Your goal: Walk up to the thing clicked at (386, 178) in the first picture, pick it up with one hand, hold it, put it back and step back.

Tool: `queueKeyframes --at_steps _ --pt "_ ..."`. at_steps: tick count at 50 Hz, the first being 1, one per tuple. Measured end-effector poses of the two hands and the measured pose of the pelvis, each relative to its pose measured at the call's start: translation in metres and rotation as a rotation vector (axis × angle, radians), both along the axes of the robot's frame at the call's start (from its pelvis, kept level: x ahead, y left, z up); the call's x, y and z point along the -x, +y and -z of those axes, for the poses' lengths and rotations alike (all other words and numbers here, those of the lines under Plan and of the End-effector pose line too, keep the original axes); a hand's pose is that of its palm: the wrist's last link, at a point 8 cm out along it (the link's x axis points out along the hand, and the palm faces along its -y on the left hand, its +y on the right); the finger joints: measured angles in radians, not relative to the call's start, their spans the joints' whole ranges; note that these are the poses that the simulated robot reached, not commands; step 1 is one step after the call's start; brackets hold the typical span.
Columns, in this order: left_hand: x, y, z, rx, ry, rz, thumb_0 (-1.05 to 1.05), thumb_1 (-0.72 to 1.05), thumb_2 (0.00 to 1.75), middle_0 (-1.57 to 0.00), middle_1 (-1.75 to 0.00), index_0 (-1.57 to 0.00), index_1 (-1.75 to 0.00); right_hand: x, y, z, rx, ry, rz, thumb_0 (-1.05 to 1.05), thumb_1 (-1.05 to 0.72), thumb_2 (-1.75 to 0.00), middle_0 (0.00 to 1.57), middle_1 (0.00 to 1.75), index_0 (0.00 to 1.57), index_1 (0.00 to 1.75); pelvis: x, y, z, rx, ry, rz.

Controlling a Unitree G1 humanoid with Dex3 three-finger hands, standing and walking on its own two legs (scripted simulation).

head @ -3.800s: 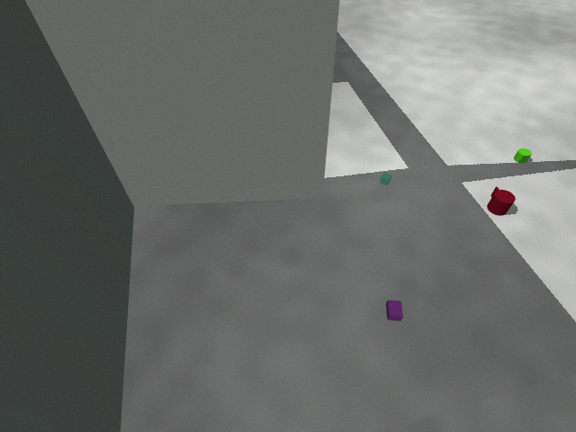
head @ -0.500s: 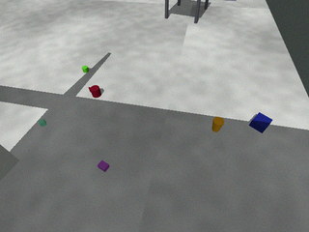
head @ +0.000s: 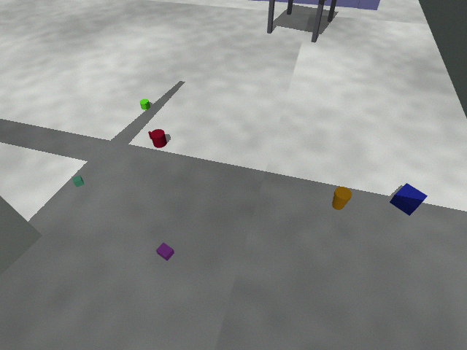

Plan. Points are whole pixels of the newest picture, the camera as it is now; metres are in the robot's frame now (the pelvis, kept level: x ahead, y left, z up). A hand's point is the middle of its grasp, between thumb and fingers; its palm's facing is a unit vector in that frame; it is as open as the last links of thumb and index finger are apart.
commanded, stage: stand
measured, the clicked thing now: (78, 181) +1.13 +0.90 -0.76
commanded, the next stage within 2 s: none
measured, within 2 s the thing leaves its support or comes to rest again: neither
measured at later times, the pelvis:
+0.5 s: pelvis +0.01 +0.00 +0.00, yaw +1 degrees
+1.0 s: pelvis +0.01 +0.00 +0.00, yaw +2 degrees
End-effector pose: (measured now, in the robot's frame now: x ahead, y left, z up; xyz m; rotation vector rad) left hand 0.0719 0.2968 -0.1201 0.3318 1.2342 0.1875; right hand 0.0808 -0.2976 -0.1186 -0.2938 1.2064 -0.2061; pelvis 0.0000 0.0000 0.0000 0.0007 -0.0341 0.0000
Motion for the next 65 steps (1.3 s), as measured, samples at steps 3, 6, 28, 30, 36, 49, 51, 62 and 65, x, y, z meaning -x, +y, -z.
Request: queueKeyframes --at_steps 3,6,28,30,36,49,51,62,65 --pt "0.003 0.001 0.000 0.000 0.007 -0.007 0.01 0.90 0.90 -0.21 -0.30 -0.20 -0.30 -0.003 0.001 0.000 0.000 0.004 -0.005 0.00 -0.90 -0.90 0.20 0.30 0.20 0.30 -0.001 0.000 0.000 0.001 0.002 -0.004" --pt "0.004 0.001 0.000 0.000 0.012 -0.012 0.01 0.90 0.90 -0.21 -0.30 -0.20 -0.30 -0.004 0.001 0.001 -0.001 0.008 -0.007 0.00 -0.90 -0.90 0.20 0.30 0.20 0.30 -0.003 0.000 0.000 0.001 0.003 -0.006" --pt "-0.007 -0.001 0.000 0.004 -0.002 -0.014 0.01 0.90 0.90 -0.21 -0.30 -0.20 -0.30 -0.001 0.000 0.003 0.001 0.046 -0.008 0.00 -0.90 -0.90 0.20 0.30 0.20 0.30 -0.011 0.000 -0.001 0.001 0.011 -0.023" --pt "-0.007 -0.001 -0.001 0.004 -0.001 -0.016 0.01 0.90 0.90 -0.21 -0.30 -0.20 -0.30 -0.002 0.000 0.003 0.001 0.048 -0.008 0.00 -0.90 -0.90 0.20 0.30 0.20 0.30 -0.012 0.000 -0.001 0.001 0.012 -0.024" --pt "-0.010 -0.001 -0.001 0.001 -0.004 -0.021 0.01 0.90 0.90 -0.21 -0.30 -0.20 -0.30 -0.006 0.000 0.003 0.002 0.042 -0.012 0.00 -0.90 -0.90 0.20 0.30 0.20 0.30 -0.015 0.000 -0.001 0.000 0.008 -0.026" --pt "-0.012 -0.002 -0.001 0.002 -0.016 -0.022 0.01 0.90 0.90 -0.21 -0.30 -0.20 -0.30 -0.017 0.000 0.000 0.004 0.015 -0.021 0.00 -0.90 -0.90 0.20 0.30 0.20 0.30 -0.015 -0.001 -0.001 0.002 0.004 -0.029" --pt "-0.011 -0.002 -0.001 0.003 -0.015 -0.023 0.01 0.90 0.90 -0.21 -0.30 -0.20 -0.30 -0.017 0.000 0.000 0.004 0.016 -0.023 0.00 -0.90 -0.90 0.20 0.30 0.20 0.30 -0.015 -0.001 -0.001 0.003 0.004 -0.029" --pt "-0.003 0.000 0.000 0.003 0.002 -0.033 0.01 0.90 0.90 -0.21 -0.30 -0.20 -0.30 -0.012 0.001 0.001 0.007 0.033 -0.026 0.00 -0.90 -0.90 0.20 0.30 0.20 0.30 -0.015 0.000 -0.001 0.003 0.004 -0.032" --pt "-0.002 0.000 0.000 0.002 0.005 -0.032 0.01 0.90 0.90 -0.21 -0.30 -0.20 -0.30 -0.011 0.001 0.001 0.007 0.034 -0.025 0.00 -0.90 -0.90 0.20 0.30 0.20 0.30 -0.015 0.000 -0.001 0.002 0.003 -0.031"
